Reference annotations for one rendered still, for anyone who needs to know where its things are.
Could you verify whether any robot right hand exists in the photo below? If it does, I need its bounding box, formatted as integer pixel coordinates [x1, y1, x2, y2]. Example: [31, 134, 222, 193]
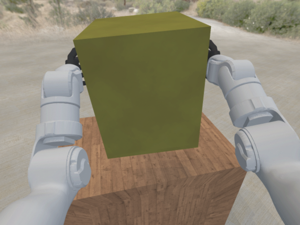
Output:
[206, 40, 220, 78]

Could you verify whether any carton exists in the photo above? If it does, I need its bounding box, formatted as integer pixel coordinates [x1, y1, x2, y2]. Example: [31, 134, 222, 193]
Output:
[73, 11, 211, 159]

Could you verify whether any left robot forearm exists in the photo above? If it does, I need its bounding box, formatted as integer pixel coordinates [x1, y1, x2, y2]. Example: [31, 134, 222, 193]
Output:
[28, 64, 84, 186]

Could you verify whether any robot right upper arm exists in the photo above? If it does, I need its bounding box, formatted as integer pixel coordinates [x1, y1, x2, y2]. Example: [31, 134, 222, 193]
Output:
[234, 120, 300, 225]

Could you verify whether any robot left upper arm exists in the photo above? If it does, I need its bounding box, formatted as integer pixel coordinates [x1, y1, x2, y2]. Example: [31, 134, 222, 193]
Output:
[0, 146, 91, 225]

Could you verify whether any right robot forearm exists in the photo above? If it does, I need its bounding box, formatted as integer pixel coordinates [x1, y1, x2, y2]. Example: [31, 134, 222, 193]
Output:
[206, 54, 300, 144]

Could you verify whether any pedestal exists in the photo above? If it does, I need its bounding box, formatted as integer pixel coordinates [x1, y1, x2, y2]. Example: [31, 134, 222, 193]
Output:
[58, 112, 247, 225]

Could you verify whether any robot left hand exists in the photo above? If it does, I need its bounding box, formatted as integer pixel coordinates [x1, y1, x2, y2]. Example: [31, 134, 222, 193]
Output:
[65, 48, 86, 86]

